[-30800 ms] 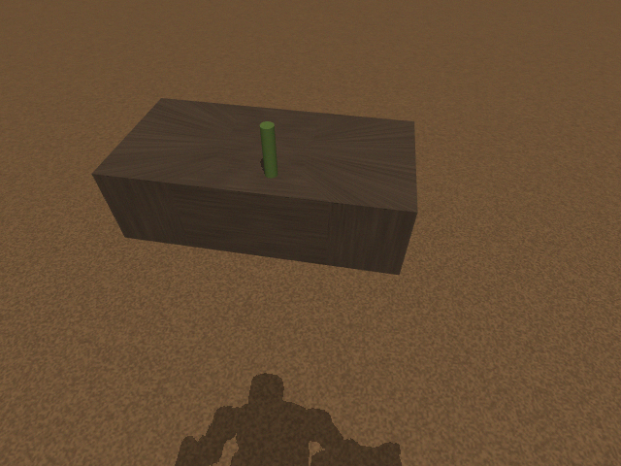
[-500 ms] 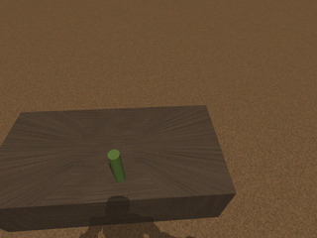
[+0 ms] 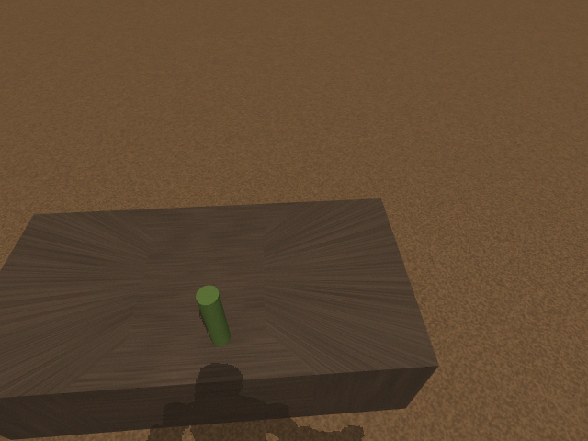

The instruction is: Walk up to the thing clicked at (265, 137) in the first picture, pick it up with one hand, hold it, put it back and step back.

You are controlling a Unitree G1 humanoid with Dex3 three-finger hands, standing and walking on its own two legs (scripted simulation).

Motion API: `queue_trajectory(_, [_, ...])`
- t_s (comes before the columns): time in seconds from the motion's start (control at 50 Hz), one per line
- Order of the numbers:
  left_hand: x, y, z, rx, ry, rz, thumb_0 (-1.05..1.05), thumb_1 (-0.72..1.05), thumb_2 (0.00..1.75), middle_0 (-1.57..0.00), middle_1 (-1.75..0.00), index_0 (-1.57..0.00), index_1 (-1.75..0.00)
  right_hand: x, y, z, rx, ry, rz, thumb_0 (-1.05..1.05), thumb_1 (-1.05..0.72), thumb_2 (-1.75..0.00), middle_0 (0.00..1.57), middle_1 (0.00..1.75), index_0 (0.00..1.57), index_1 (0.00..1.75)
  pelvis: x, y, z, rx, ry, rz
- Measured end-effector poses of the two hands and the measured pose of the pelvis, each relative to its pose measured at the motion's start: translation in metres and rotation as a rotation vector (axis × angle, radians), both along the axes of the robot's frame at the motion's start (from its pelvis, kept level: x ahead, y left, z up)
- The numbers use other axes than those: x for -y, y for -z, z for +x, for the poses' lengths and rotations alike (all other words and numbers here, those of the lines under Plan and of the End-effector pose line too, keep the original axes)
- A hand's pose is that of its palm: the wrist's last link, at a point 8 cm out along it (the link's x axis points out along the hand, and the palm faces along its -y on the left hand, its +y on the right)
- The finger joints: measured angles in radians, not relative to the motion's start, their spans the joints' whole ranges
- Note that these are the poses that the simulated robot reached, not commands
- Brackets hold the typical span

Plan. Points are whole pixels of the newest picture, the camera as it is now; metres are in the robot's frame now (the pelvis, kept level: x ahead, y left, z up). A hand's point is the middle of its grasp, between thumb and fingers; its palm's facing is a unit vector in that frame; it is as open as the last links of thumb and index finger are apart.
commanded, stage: stand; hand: left
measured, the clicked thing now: (214, 318) +0.46 +0.21 -0.31
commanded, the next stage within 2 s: step back in 0.78 s
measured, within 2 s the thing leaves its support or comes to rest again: neither
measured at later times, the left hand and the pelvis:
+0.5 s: hand out of the picture +0.06 +0.25 -0.16, palm faces -0.02 -0.94 -0.34, open 7.4 cm; pelvis +0.00 +0.00 +0.00, yaw +0 degrees
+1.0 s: hand out of the picture +0.05 +0.26 -0.17, palm faces -0.01 -0.91 -0.41, open 7.4 cm; pelvis -0.05 -0.02 -0.01, yaw +0 degrees
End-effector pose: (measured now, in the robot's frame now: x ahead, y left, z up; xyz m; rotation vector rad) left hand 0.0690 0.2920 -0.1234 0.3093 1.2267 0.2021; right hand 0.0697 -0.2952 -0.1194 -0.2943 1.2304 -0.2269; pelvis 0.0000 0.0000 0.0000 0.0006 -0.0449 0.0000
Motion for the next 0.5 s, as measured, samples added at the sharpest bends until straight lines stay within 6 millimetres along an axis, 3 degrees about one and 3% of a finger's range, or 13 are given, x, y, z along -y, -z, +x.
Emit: queue_trajectory(0.5, [-0.004,0.001,-0.014,-0.047,-0.006,0.004,0.00,0.90,0.90,-0.20,-0.30,-0.20,-0.30,-0.001,0.003,-0.017,-0.050,0.017,0.010,0.01,-0.90,-0.90,0.20,0.30,0.20,0.30,0.000,-0.001,0.000,-0.006,0.000,0.003])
